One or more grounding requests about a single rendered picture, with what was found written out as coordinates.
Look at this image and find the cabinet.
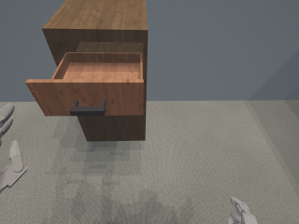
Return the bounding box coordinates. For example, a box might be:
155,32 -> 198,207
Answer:
41,0 -> 149,142

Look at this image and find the robot right hand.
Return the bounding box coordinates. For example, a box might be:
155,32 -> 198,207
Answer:
227,196 -> 259,224

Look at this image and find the handle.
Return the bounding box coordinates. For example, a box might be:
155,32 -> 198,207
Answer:
69,100 -> 106,117

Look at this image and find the robot left hand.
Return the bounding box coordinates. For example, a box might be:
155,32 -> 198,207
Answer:
0,102 -> 28,193

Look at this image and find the drawer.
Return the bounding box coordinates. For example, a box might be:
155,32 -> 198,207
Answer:
25,52 -> 144,117

